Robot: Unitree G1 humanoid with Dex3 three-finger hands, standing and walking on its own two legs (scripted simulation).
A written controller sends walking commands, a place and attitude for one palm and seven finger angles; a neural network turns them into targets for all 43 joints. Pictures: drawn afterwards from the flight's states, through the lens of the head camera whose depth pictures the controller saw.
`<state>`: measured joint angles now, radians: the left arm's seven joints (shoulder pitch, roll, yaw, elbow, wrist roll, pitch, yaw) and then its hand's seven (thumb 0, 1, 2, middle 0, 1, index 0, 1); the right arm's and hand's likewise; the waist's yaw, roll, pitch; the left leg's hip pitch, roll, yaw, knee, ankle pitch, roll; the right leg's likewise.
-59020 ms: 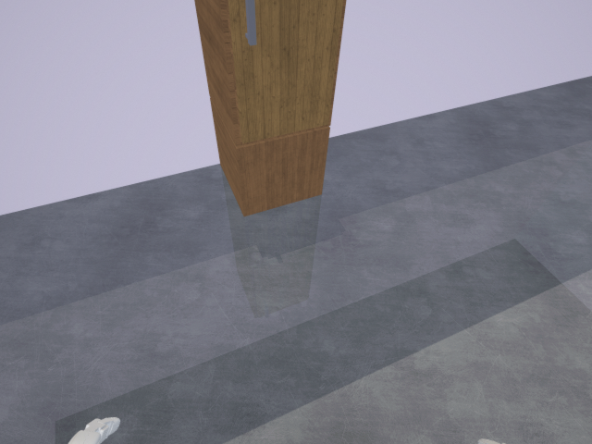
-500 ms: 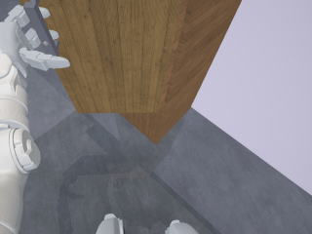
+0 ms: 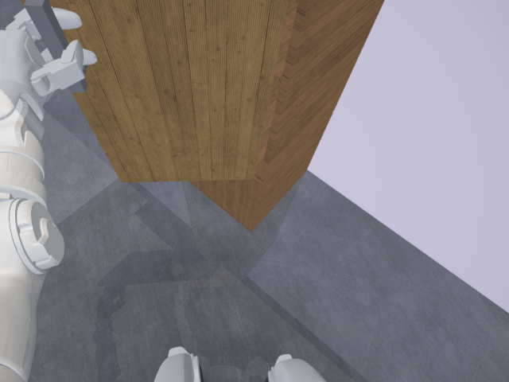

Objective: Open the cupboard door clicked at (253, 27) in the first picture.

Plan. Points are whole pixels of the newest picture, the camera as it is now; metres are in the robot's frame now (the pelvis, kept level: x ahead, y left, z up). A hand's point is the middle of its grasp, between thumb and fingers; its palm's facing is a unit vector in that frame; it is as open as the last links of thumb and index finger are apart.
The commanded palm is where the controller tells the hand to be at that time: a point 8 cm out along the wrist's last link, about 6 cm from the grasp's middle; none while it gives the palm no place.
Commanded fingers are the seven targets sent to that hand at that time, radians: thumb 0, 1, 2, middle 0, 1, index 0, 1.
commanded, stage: close the thumb around the handle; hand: left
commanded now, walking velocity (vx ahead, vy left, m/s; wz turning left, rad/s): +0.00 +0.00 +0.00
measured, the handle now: (63, 41) +0.59 +0.21 +0.14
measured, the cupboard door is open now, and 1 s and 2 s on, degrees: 44 76 95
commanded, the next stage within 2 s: pull the door open along its arc in 0.04 s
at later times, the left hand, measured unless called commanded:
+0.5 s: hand (74, 81) +0.51 +0.19 +0.14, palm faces -0.02 -1.00 +0.02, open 5.5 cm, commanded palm +0.46 +0.24 +0.14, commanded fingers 0.00 0.90 0.90 -0.40 -1.35 -0.40 -1.35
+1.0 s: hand (125, 161) +0.38 +0.12 +0.15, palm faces +0.35 -0.93 +0.07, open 6.0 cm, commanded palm +0.32 +0.16 +0.14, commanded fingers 0.00 0.90 0.90 -0.40 -1.35 -0.40 -1.35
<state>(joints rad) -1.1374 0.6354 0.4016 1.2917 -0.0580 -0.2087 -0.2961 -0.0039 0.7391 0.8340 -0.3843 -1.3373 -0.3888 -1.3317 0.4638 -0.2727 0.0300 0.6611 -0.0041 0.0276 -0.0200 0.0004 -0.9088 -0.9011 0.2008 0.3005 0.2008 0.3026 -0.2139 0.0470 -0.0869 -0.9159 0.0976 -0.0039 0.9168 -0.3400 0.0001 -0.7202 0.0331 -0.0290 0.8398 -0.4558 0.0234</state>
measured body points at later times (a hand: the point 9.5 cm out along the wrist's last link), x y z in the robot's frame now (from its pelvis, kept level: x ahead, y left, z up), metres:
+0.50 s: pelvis +0.01 -0.01 +0.01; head +0.10 +0.00 +0.45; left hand +0.51 +0.24 +0.15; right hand -0.01 -0.27 -0.10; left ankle +0.05 +0.12 -0.69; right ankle -0.04 -0.14 -0.69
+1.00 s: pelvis +0.02 -0.03 +0.03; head +0.02 -0.04 +0.48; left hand +0.36 +0.17 +0.15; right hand +0.19 -0.24 -0.07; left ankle +0.05 +0.12 -0.69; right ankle -0.04 -0.14 -0.69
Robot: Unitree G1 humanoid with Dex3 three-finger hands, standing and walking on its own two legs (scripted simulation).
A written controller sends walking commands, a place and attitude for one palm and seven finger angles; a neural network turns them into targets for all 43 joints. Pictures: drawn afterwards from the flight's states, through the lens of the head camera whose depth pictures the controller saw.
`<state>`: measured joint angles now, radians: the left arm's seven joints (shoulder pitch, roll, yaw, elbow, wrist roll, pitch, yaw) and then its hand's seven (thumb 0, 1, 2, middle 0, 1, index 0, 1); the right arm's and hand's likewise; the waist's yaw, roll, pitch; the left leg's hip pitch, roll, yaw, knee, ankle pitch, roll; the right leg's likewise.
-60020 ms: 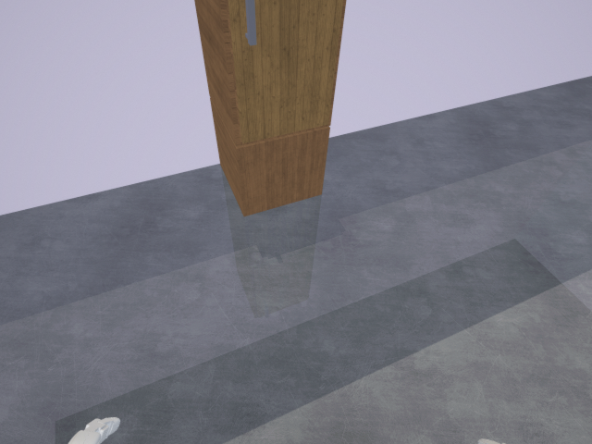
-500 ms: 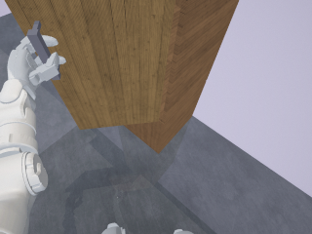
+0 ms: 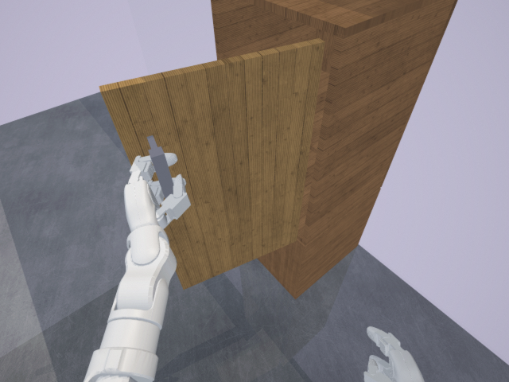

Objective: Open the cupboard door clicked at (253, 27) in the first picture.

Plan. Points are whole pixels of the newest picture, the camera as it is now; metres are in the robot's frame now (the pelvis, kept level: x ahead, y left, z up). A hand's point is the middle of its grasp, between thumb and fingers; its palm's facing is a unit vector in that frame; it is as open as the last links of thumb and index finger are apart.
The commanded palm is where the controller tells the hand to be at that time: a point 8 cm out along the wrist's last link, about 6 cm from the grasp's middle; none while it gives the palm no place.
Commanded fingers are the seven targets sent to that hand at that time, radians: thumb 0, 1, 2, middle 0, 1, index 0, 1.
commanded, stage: pull the door open along its arc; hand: left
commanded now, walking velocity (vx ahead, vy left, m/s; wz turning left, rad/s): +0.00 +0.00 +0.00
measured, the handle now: (163, 176) +0.42 +0.17 +0.12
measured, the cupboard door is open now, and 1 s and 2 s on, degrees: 76 95 98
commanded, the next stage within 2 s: open thumb and fingers to let go in 0.30 s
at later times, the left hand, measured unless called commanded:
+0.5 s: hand (232, 235) +0.30 +0.05 +0.12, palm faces +0.33 -0.95 +0.01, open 5.9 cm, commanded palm +0.26 +0.10 +0.12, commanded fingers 0.00 0.48 0.72 -0.37 -1.30 -0.37 -1.30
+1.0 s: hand (224, 230) +0.30 +0.06 +0.12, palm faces +0.30 -0.95 +0.01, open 13.2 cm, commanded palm +0.26 +0.10 +0.12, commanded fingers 0.00 -0.50 0.30 -0.22 -0.75 -0.22 -0.75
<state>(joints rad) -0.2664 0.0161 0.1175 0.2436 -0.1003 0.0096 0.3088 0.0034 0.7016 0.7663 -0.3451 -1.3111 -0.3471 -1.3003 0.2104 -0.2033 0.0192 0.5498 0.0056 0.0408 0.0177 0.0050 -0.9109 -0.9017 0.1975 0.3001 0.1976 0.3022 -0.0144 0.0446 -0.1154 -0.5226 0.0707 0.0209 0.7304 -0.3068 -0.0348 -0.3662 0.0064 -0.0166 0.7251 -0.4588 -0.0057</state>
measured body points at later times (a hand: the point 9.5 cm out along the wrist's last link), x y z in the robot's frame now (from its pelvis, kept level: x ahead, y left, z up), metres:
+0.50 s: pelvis -0.01 -0.02 +0.01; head -0.02 -0.05 +0.45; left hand +0.27 +0.10 +0.12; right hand +0.17 -0.24 -0.10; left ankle +0.04 +0.14 -0.71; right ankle -0.06 -0.11 -0.71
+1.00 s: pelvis -0.01 +0.00 +0.01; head -0.03 -0.01 +0.46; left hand +0.28 +0.11 +0.12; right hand +0.17 -0.20 -0.09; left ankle +0.04 +0.14 -0.71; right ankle -0.06 -0.11 -0.71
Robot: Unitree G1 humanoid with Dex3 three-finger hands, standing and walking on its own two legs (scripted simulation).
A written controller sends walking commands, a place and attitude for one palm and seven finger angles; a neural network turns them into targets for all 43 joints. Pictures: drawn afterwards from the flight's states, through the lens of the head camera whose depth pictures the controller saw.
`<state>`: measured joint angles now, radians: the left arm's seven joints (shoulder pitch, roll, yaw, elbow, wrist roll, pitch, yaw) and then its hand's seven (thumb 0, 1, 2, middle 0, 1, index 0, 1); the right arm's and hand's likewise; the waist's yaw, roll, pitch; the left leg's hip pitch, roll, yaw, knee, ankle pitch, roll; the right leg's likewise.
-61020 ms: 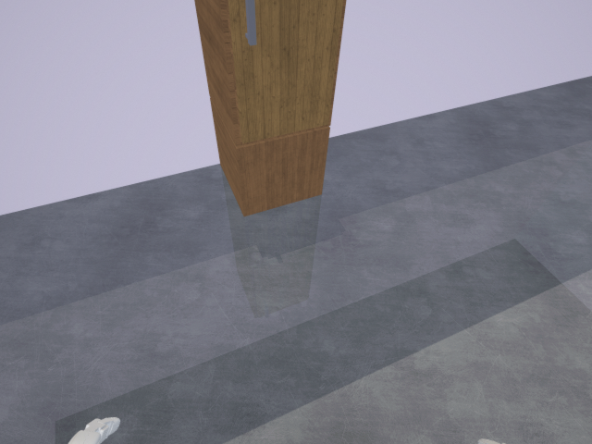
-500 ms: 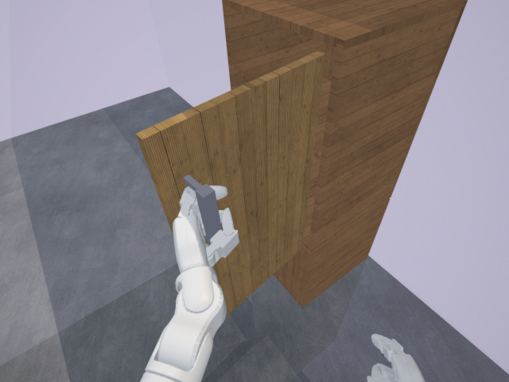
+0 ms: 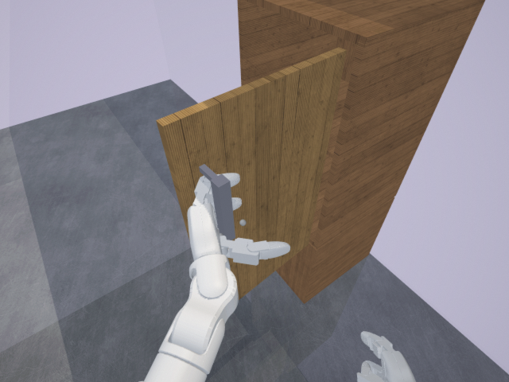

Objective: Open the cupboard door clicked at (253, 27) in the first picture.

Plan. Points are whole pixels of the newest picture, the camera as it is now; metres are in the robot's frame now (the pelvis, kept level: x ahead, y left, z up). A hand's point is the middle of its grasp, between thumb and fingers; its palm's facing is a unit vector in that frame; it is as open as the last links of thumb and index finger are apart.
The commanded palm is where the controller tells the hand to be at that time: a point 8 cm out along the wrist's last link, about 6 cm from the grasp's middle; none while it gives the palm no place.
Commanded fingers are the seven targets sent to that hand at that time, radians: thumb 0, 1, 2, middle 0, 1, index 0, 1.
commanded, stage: open thumb and fingers to let go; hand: left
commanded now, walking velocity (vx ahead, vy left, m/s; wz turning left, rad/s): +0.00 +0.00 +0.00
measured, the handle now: (217, 204) +0.36 +0.09 +0.11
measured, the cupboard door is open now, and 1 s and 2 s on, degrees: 95 98 97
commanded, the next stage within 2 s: slide the hand sideways off the handle in 0.22 s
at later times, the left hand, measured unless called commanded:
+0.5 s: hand (239, 244) +0.29 +0.05 +0.11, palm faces -0.16 -0.98 -0.11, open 15.9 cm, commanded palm +0.28 +0.09 +0.11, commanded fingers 0.00 -0.50 0.30 -0.15 -0.30 -0.15 -0.30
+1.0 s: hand (223, 258) +0.26 +0.07 +0.11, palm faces -0.17 -0.99 +0.00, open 16.2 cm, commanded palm +0.24 +0.13 +0.11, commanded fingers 0.00 -0.50 0.30 -0.15 -0.30 -0.15 -0.30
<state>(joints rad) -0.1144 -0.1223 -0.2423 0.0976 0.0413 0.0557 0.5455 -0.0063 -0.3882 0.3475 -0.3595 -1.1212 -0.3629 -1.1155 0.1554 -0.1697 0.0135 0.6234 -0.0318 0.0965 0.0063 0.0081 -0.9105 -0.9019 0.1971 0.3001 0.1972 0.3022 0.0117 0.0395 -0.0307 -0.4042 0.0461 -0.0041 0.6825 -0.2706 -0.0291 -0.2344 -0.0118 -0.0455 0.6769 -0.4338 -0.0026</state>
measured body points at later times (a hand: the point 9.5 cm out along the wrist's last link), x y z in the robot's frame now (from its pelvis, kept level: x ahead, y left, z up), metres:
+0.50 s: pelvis -0.03 +0.01 +0.00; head -0.04 +0.00 +0.45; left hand +0.29 +0.10 +0.12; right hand +0.14 -0.20 -0.10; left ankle +0.06 +0.14 -0.72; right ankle -0.04 -0.12 -0.72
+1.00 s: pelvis -0.01 -0.01 +0.00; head -0.02 -0.02 +0.45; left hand +0.26 +0.12 +0.11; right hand +0.17 -0.22 -0.08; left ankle +0.06 +0.14 -0.72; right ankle -0.04 -0.12 -0.72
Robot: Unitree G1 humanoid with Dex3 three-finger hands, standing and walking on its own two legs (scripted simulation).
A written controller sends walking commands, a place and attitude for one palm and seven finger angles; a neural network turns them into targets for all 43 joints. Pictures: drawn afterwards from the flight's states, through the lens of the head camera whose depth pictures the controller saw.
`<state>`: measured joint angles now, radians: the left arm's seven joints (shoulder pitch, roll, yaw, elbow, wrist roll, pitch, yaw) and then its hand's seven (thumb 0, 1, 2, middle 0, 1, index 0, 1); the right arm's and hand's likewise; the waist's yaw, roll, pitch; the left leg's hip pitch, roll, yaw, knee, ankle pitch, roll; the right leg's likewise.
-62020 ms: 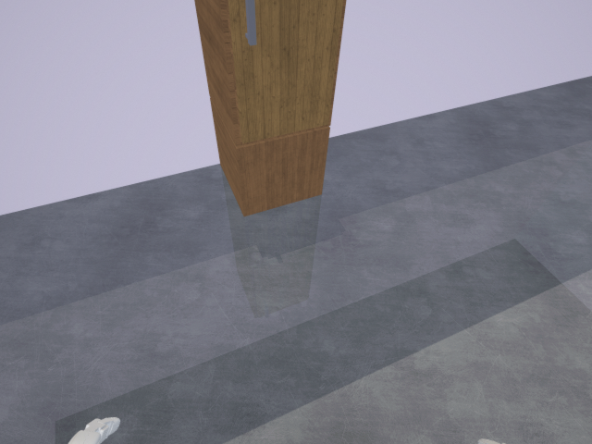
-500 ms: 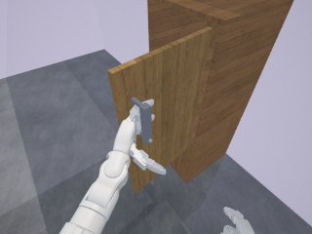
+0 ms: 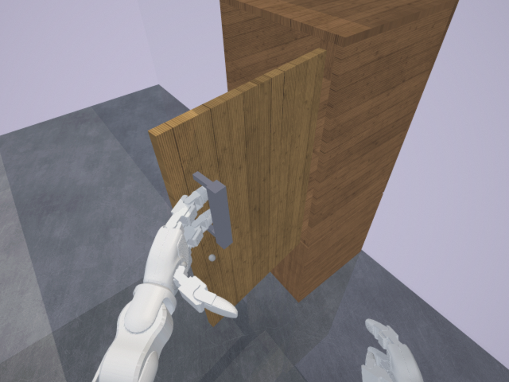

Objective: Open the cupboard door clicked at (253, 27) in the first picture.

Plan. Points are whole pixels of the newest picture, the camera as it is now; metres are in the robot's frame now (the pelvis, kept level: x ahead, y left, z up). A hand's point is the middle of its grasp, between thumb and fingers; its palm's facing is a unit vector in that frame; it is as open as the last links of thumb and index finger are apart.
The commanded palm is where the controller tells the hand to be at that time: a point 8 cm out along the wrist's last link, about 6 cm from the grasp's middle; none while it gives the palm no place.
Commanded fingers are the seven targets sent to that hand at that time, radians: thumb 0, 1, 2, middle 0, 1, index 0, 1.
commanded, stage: slide the hand sideways off the handle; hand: left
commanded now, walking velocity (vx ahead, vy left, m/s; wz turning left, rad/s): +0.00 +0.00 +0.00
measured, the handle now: (212, 211) +0.35 +0.09 +0.11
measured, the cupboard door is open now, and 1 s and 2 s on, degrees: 98 97 97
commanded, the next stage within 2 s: draw the hand back to the body in 0.52 s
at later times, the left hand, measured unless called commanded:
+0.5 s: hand (165, 297) +0.21 +0.13 +0.10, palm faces -0.04 -1.00 -0.03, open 16.2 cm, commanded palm +0.19 +0.18 +0.11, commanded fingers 0.00 -0.50 0.30 -0.15 -0.30 -0.15 -0.30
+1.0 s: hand (128, 293) +0.20 +0.17 +0.12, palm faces -0.04 -1.00 -0.05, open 16.3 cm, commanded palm +0.18 +0.23 +0.13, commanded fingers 0.00 -0.50 0.30 -0.15 -0.30 -0.15 -0.30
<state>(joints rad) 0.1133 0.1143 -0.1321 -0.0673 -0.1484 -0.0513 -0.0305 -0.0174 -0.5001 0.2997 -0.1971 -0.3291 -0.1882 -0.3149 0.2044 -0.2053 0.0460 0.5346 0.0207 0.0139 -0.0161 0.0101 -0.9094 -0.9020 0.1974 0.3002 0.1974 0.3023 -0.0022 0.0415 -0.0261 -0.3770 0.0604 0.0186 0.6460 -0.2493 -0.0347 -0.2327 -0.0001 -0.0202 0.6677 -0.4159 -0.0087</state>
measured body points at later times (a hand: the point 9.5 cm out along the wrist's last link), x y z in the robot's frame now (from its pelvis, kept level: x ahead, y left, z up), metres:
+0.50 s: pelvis +0.02 -0.01 -0.01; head +0.01 -0.04 +0.44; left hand +0.20 +0.19 +0.11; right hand +0.22 -0.23 -0.08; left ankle +0.06 +0.14 -0.72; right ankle -0.03 -0.11 -0.72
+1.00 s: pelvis +0.00 +0.01 -0.01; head -0.02 -0.01 +0.44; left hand +0.20 +0.23 +0.13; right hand +0.19 -0.21 -0.07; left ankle +0.06 +0.14 -0.72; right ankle -0.04 -0.11 -0.72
